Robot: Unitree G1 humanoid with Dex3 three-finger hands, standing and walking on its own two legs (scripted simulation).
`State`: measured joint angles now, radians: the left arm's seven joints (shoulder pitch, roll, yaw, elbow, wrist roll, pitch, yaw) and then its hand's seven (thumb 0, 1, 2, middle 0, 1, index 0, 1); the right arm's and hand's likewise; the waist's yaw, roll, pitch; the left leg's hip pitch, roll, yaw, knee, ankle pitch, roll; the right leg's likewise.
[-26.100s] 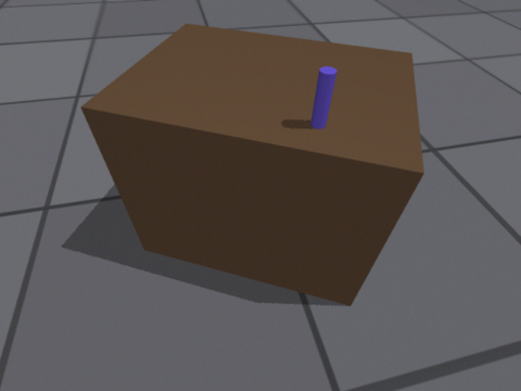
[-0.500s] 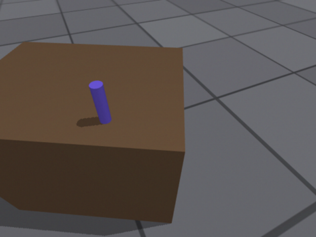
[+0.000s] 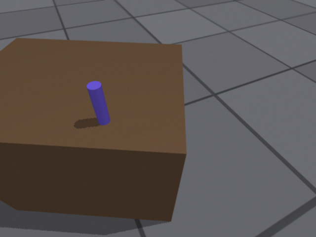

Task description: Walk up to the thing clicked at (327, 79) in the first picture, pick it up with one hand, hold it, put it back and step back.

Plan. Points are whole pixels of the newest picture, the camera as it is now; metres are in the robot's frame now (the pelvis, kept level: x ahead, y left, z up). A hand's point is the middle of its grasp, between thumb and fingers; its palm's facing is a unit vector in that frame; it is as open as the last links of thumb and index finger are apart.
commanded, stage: home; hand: left
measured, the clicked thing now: (99, 104) +0.50 +0.21 +0.05
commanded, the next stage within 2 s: stand in 0.76 s
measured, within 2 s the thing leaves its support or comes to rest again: neither
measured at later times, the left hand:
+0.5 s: hand out of the picture +0.09 +0.25 -0.15, palm faces -0.04 -0.93 -0.36, open 17.5 cm
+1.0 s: hand out of the picture +0.09 +0.25 -0.15, palm faces -0.05 -0.93 -0.36, open 16.7 cm
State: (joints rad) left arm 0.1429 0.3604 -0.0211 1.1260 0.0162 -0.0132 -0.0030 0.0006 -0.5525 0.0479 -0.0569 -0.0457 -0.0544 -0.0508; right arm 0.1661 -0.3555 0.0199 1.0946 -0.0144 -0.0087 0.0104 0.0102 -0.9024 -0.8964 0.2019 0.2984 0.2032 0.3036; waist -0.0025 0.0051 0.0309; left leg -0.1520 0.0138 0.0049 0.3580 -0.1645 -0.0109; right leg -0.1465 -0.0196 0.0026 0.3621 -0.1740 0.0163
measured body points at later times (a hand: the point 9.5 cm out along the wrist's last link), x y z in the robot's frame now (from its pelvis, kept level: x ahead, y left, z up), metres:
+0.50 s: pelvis +0.02 +0.00 +0.00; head +0.01 -0.01 +0.45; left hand +0.09 +0.30 -0.13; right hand +0.09 -0.31 -0.13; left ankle +0.02 +0.13 -0.75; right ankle +0.02 -0.13 -0.75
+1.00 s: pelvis +0.02 -0.01 +0.00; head +0.02 -0.01 +0.45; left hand +0.09 +0.30 -0.13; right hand +0.08 -0.31 -0.13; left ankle +0.02 +0.13 -0.75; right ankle +0.02 -0.13 -0.75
